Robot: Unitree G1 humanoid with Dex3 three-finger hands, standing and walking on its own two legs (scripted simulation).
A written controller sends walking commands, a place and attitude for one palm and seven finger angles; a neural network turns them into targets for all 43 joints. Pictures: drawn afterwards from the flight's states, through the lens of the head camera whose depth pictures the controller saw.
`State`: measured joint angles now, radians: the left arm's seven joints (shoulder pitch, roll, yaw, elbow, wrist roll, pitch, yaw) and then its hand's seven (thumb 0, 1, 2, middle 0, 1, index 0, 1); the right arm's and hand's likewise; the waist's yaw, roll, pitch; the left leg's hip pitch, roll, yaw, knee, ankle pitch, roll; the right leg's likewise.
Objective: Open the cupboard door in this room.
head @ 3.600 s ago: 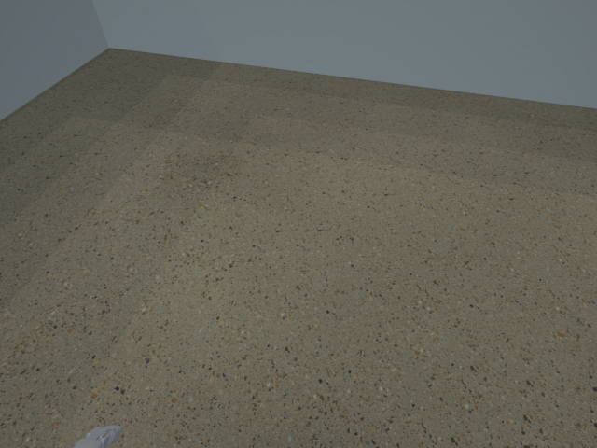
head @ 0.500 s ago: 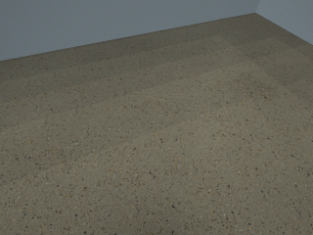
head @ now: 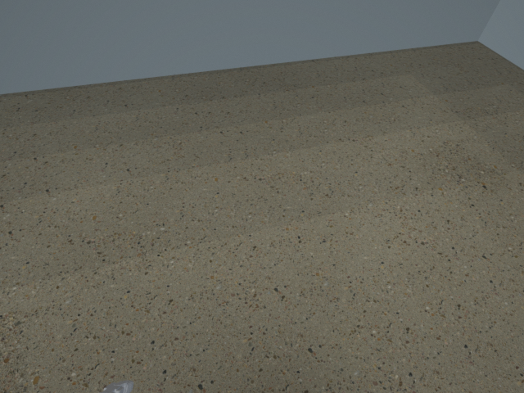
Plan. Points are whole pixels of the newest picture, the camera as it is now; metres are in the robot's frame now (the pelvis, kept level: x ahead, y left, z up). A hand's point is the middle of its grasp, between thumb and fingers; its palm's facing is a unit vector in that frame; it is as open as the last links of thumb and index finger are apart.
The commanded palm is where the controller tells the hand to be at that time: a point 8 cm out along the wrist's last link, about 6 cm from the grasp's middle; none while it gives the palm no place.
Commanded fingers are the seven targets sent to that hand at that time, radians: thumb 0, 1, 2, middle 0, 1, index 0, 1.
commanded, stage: turn or walk to find it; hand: left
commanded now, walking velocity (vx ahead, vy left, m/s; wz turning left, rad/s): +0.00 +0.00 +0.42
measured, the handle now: out of the picture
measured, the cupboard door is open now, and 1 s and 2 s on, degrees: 0 0 0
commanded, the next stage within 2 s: none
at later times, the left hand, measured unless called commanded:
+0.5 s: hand out of the picture -0.04 +0.16 -0.16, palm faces +0.28 -0.93 -0.25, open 7.4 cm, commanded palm none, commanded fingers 0.00 0.90 0.90 -0.20 -0.30 -0.20 -0.30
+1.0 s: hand out of the picture -0.09 +0.24 -0.17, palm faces +0.46 -0.86 -0.24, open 7.4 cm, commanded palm none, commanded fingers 0.00 0.90 0.90 -0.20 -0.30 -0.20 -0.30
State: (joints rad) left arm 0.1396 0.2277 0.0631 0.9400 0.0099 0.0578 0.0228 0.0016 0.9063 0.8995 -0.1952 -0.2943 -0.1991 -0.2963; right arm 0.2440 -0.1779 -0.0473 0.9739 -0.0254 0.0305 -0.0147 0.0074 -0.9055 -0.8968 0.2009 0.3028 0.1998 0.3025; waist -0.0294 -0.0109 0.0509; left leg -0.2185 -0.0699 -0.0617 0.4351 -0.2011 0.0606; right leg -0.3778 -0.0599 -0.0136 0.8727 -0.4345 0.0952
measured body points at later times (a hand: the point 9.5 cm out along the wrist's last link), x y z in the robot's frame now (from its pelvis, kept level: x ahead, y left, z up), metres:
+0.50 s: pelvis -0.04 -0.04 +0.00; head -0.02 -0.05 +0.45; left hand -0.05 +0.21 -0.14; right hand +0.06 -0.29 -0.16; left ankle -0.09 +0.11 -0.68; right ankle -0.01 -0.14 -0.74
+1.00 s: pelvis -0.08 +0.01 +0.00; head -0.07 +0.04 +0.45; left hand -0.12 +0.29 -0.15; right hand +0.08 -0.18 -0.13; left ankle -0.10 +0.09 -0.74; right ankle -0.03 -0.15 -0.67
